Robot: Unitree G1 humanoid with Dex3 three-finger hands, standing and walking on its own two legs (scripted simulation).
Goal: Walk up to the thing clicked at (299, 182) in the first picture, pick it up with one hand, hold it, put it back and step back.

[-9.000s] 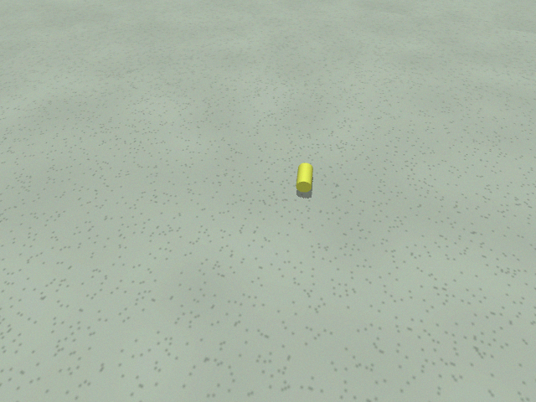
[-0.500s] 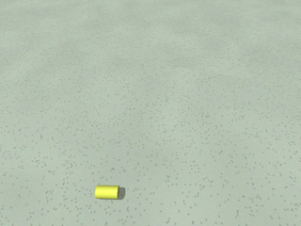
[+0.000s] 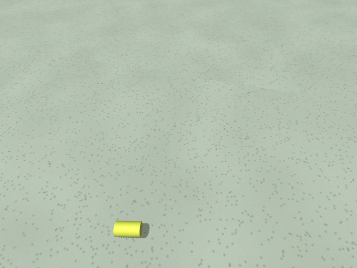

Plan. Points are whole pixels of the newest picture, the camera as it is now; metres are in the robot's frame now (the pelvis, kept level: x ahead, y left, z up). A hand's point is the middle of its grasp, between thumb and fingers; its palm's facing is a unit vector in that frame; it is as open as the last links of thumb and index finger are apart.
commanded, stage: stand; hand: left
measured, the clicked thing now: (128, 228) +0.44 +0.31 -0.74
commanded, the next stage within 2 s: walk up in 0.36 s
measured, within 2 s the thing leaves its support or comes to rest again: neither
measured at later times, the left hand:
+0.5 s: hand out of the picture +0.07 +0.27 -0.15, palm faces +0.01 -0.93 -0.38, open 7.3 cm
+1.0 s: hand out of the picture +0.08 +0.31 -0.15, palm faces -0.01 -0.91 -0.41, open 7.3 cm
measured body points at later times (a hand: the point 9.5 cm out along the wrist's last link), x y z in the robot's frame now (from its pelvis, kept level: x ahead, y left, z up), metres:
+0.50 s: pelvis +0.01 +0.01 +0.00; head +0.01 +0.00 +0.45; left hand +0.07 +0.32 -0.13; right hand +0.07 -0.30 -0.14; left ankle -0.01 +0.14 -0.75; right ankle -0.01 -0.09 -0.75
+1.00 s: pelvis +0.01 +0.04 -0.01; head +0.02 +0.03 +0.44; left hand +0.09 +0.36 -0.13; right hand +0.10 -0.26 -0.14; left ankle -0.01 +0.14 -0.75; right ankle -0.01 -0.09 -0.75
